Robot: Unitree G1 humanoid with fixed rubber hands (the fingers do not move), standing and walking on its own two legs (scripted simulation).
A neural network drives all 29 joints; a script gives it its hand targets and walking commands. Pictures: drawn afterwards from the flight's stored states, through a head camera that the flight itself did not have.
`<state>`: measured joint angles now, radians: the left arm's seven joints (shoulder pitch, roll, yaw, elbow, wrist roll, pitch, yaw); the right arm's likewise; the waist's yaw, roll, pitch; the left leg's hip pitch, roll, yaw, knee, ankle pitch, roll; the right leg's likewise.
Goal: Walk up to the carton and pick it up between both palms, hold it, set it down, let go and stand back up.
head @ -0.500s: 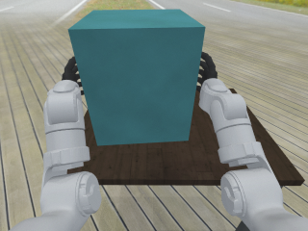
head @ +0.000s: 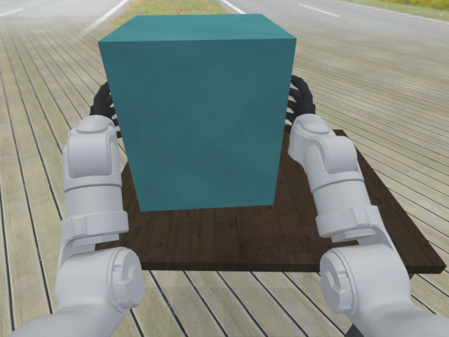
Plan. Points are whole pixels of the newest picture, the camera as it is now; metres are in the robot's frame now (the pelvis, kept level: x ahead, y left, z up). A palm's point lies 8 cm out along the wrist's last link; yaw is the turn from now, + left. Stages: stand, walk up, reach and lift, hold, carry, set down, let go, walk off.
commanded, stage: hold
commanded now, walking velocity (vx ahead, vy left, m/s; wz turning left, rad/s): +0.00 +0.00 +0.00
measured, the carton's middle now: (203, 108) +0.44 +0.02 +0.27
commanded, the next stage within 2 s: none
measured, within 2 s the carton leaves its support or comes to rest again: neither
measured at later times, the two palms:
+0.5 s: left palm (104, 116) +0.37 +0.17 +0.29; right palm (308, 118) +0.36 -0.15 +0.29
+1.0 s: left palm (104, 118) +0.37 +0.17 +0.29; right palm (307, 119) +0.36 -0.15 +0.29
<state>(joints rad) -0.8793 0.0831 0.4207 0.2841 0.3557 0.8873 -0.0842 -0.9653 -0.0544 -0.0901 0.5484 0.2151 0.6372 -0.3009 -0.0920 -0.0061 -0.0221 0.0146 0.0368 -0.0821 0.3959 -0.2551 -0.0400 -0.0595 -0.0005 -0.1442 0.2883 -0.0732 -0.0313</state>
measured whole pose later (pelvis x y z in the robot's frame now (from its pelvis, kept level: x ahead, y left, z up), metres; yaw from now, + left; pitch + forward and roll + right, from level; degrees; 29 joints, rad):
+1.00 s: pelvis +0.00 +0.00 +0.00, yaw +1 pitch -9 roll -1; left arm -0.92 0.10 0.43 0.31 0.38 0.90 -0.10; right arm -0.98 -0.05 -0.10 0.55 0.21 0.64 -0.31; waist -0.12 -0.01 -0.03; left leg 0.01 0.03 -0.10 0.38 -0.24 -0.04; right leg -0.06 -0.01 -0.16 0.29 -0.07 -0.03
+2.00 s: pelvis +0.00 -0.01 +0.00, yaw +1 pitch -9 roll -1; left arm -0.88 0.10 0.42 0.27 0.37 0.90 -0.10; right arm -0.98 -0.03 -0.10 0.55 0.21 0.63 -0.31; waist -0.09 -0.03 -0.02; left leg 0.02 0.04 -0.10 0.39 -0.25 -0.05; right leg -0.06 0.00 -0.15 0.29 -0.08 -0.04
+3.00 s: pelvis -0.01 -0.01 +0.00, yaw +1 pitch -9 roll -1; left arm -0.92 0.10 0.44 0.35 0.37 0.87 -0.10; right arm -1.00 -0.04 -0.11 0.59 0.20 0.62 -0.32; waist -0.10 -0.01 -0.02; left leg 0.00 0.04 -0.10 0.39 -0.24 -0.05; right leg -0.07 0.00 -0.15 0.29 -0.07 -0.04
